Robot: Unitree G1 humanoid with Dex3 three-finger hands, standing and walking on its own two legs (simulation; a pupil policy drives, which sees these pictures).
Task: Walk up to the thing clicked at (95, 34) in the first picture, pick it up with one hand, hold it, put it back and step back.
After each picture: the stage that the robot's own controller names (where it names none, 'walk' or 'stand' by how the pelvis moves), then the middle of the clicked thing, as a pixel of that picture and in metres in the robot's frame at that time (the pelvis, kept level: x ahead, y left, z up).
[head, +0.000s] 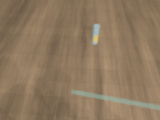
stand; (95, 34) +1.46 -0.15 -0.65
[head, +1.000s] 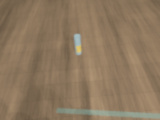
walk; (77, 44) +1.33 +0.16 -0.62
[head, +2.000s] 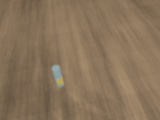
walk; (58, 76) +0.84 +0.29 -0.64
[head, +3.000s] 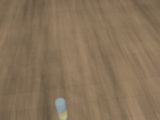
walk; (61, 109) +0.53 +0.19 -0.64
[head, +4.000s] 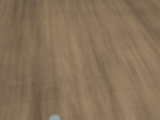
stand; out of the picture +0.40 +0.16 -0.64
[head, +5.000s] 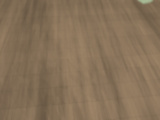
stand; out of the picture +0.37 +0.14 -0.65
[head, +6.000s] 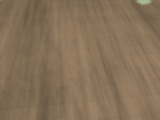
stand; out of the picture +0.40 +0.15 -0.66
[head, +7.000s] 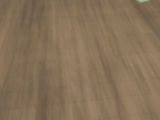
stand; out of the picture +0.38 +0.15 -0.66
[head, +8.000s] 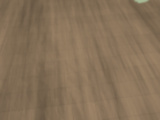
stand; out of the picture +0.38 +0.16 -0.66
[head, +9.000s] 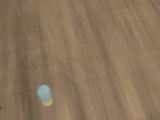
go down; (45, 96) +0.41 +0.17 -0.52
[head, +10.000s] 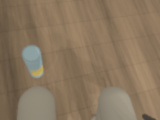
go down; (34, 63) +0.45 +0.20 -0.28
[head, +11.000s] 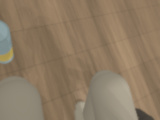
close in; (0, 46) +0.45 +0.23 -0.20
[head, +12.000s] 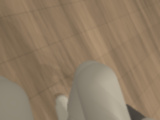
close; out of the picture +0.43 +0.25 -0.16
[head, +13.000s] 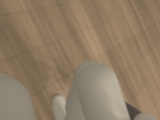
lift; out of the picture +0.42 +0.26 -0.16
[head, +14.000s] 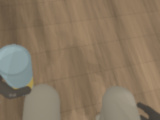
lift; (19, 76) +0.32 +0.21 -0.03
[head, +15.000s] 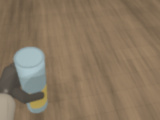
hold; (34, 85) +0.31 +0.15 +0.08
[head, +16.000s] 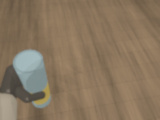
hold; (36, 83) +0.32 +0.16 +0.05
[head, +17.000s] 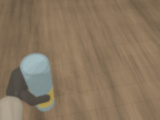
crouch; (41, 87) +0.32 +0.14 +0.05
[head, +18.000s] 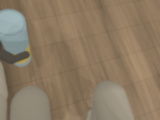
crouch; (16, 44) +0.45 +0.18 -0.05
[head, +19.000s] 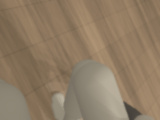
lower; out of the picture +0.44 +0.27 -0.17
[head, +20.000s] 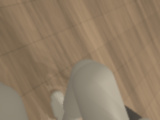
lower; out of the picture +0.44 +0.27 -0.17
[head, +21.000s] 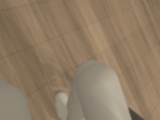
lower; out of the picture +0.43 +0.27 -0.16
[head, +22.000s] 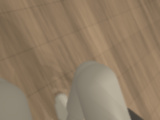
lower; out of the picture +0.43 +0.25 -0.16
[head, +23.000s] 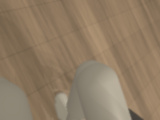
draw back; out of the picture +0.42 +0.25 -0.16
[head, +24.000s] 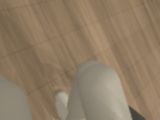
rise; out of the picture +0.41 +0.25 -0.17
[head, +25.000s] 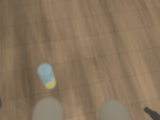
walk; (47, 77) +0.43 +0.18 -0.40
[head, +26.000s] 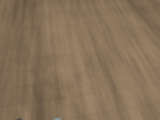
stand; out of the picture +0.38 +0.14 -0.60
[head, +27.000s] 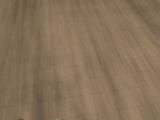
stand; out of the picture +0.38 +0.15 -0.60
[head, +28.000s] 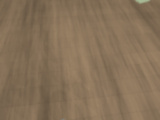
stand; out of the picture +0.39 +0.13 -0.64
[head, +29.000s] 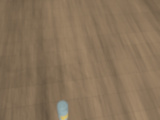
walk; (62, 111) +0.42 +0.10 -0.63
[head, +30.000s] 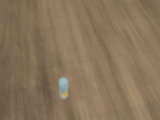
walk; (63, 88) +0.58 +0.10 -0.64
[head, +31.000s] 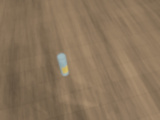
walk; (63, 65) +0.86 +0.24 -0.63
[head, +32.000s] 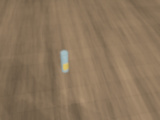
stand; (64, 61) +1.03 +0.17 -0.64
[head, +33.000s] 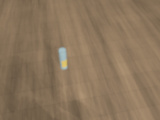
stand; (63, 59) +1.03 +0.19 -0.66
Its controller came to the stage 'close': yes
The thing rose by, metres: 0.68
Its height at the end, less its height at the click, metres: +0.00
